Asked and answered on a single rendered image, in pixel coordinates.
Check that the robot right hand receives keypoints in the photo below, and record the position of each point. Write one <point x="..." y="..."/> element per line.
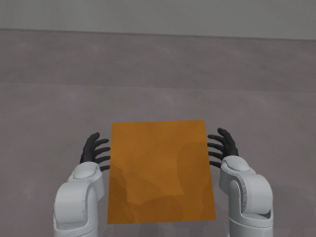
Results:
<point x="228" y="147"/>

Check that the left robot forearm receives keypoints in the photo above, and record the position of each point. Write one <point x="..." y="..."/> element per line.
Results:
<point x="75" y="205"/>

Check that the robot left hand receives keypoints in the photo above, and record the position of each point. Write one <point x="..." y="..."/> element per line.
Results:
<point x="89" y="153"/>

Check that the carton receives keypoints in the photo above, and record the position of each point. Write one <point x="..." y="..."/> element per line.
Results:
<point x="159" y="172"/>

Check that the right robot forearm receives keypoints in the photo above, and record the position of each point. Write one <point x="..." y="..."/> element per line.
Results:
<point x="250" y="199"/>

